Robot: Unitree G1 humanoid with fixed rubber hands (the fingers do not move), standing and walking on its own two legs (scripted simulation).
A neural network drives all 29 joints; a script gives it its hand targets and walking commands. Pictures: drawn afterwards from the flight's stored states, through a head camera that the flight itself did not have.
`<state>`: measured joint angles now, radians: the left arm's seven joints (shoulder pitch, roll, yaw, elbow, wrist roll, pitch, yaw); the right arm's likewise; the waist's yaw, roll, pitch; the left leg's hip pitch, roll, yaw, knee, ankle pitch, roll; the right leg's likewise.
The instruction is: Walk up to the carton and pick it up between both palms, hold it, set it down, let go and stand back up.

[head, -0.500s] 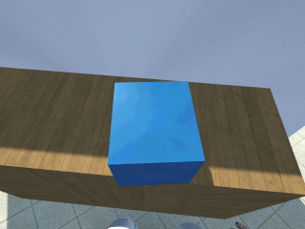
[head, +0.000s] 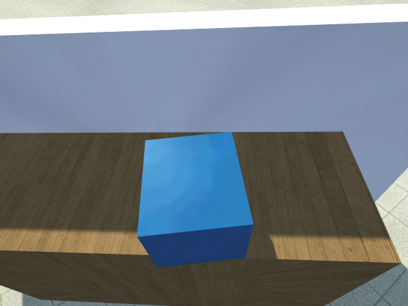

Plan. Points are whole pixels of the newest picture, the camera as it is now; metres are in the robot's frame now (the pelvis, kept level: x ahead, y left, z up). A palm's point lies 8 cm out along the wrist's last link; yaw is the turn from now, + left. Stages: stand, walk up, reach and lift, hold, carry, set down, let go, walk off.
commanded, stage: walk up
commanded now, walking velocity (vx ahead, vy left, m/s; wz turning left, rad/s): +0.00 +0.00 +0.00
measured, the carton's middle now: (194, 198) +0.35 +0.03 -0.02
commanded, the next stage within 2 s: none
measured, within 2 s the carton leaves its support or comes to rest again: neither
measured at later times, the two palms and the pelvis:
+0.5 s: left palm out of the picture -0.01 +0.19 -0.15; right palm out of the picture +0.02 -0.22 -0.16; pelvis +0.02 -0.01 -0.01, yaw +1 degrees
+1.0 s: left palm out of the picture +0.00 +0.26 -0.16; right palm out of the picture +0.00 -0.18 -0.14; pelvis -0.02 +0.04 -0.01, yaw -1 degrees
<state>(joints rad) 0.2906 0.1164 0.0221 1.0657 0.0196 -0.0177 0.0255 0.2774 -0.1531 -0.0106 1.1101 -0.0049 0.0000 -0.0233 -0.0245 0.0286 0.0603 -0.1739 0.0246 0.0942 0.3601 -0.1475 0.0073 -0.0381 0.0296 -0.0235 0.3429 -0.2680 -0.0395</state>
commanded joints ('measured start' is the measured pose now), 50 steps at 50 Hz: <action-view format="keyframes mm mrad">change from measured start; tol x16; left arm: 1 86 102 11 -20 -3 -15 3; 50 25 100 16 0 -12 51 9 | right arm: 1 43 -69 -2 -16 -2 -15 -8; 50 -19 -99 -19 -92 -15 -18 -28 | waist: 1 17 -40 33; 34 72 -232 7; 40 -31 -100 -84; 43 3 232 13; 50 33 87 -21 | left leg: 1 56 84 -102 -41 98 11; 24 42 91 -93 62 189 27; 26 -5 115 -65 221 509 33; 30 -69 71 -9 328 271 28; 35 -207 -8 -76 611 -472 -13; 40 122 -2 -42 77 -84 -16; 42 134 323 -432 -136 157 97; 44 -112 322 -432 -170 140 194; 50 54 207 -252 -89 255 154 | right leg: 1 -113 -139 119 -110 171 -15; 24 -108 -126 87 -27 367 -3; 26 -125 -190 58 152 838 12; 33 -193 -349 211 104 926 -175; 38 -191 -322 202 131 848 -186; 39 -202 -259 186 68 365 -142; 43 -223 -22 58 391 -341 23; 50 -192 -44 58 277 -209 41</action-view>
